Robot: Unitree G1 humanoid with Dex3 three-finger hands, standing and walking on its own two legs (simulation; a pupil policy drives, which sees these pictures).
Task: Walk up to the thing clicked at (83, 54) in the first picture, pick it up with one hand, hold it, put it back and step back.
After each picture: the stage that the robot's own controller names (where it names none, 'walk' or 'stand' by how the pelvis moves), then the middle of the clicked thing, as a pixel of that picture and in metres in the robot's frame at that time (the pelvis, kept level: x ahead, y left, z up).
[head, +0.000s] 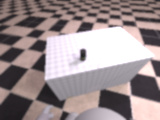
stand; (83, 55) +0.60 +0.10 -0.07
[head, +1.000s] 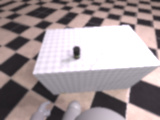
rise first; (76, 53) +0.55 +0.17 -0.04
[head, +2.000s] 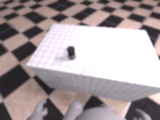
rise first; (71, 53) +0.51 +0.21 -0.03
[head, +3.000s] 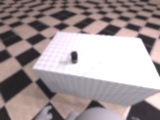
stand; (74, 57) +0.55 +0.19 -0.07
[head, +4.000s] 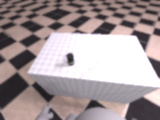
stand; (70, 59) +0.52 +0.21 -0.07
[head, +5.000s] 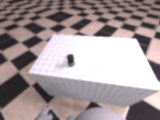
stand; (70, 60) +0.52 +0.21 -0.07
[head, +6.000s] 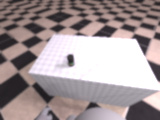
stand; (71, 60) +0.52 +0.21 -0.07
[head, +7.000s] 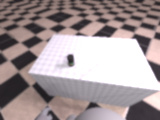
rise first; (71, 60) +0.52 +0.21 -0.07
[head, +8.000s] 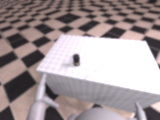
rise first; (76, 60) +0.53 +0.19 -0.07
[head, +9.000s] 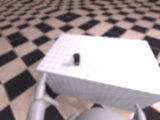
go down; (77, 59) +0.53 +0.18 -0.07
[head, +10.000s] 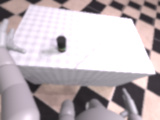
go down; (61, 44) +0.53 +0.18 +0.00
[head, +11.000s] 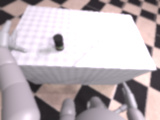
approach; (59, 43) +0.55 +0.18 +0.01
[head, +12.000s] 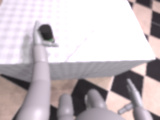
close; (47, 35) +0.56 +0.20 +0.05
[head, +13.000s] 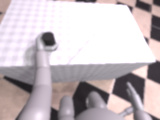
lift; (50, 42) +0.52 +0.20 +0.04
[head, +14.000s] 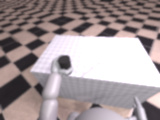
lift; (65, 65) +0.32 +0.17 +0.15
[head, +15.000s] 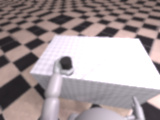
hold; (67, 66) +0.33 +0.16 +0.12
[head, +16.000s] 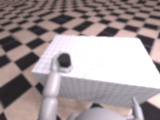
crouch; (65, 63) +0.32 +0.17 +0.15
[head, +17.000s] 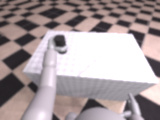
crouch; (61, 44) +0.47 +0.20 +0.16
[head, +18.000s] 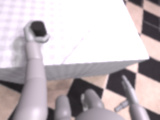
lower; (40, 32) +0.57 +0.21 +0.04
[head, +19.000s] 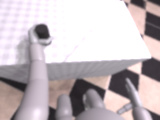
lower; (44, 35) +0.56 +0.20 +0.05
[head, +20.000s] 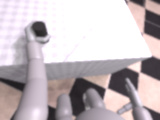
lower; (41, 33) +0.56 +0.21 +0.05
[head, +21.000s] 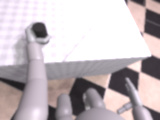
lower; (41, 34) +0.56 +0.21 +0.05
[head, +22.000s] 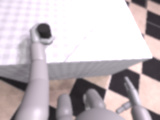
loosen; (46, 34) +0.56 +0.19 +0.05
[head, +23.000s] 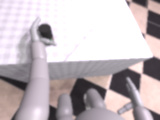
withdraw; (47, 35) +0.56 +0.19 +0.05
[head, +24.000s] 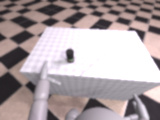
sink last; (70, 56) +0.51 +0.17 -0.01
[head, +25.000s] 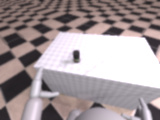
stand; (76, 56) +0.55 +0.18 -0.02
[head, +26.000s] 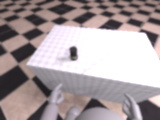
stand; (73, 53) +0.52 +0.18 +0.00
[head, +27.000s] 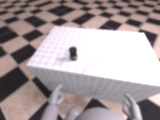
stand; (73, 54) +0.53 +0.18 +0.00
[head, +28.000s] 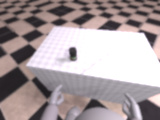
stand; (73, 54) +0.53 +0.18 +0.00
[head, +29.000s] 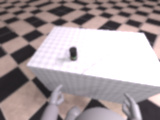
stand; (73, 54) +0.53 +0.18 +0.00
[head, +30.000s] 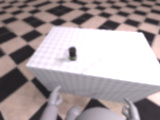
stand; (72, 54) +0.53 +0.17 +0.00
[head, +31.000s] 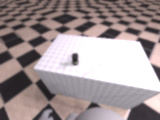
stand; (75, 59) +0.55 +0.18 -0.07
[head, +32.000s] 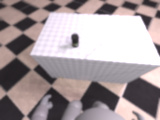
walk; (75, 40) +0.63 +0.16 -0.05
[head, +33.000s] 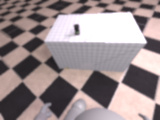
walk; (76, 29) +0.92 +0.24 -0.06
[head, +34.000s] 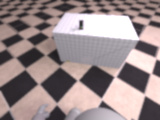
stand; (81, 25) +1.13 +0.20 -0.05
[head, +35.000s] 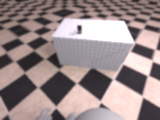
stand; (79, 29) +1.13 +0.21 -0.07
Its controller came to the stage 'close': yes
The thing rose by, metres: 0.22
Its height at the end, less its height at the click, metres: +0.00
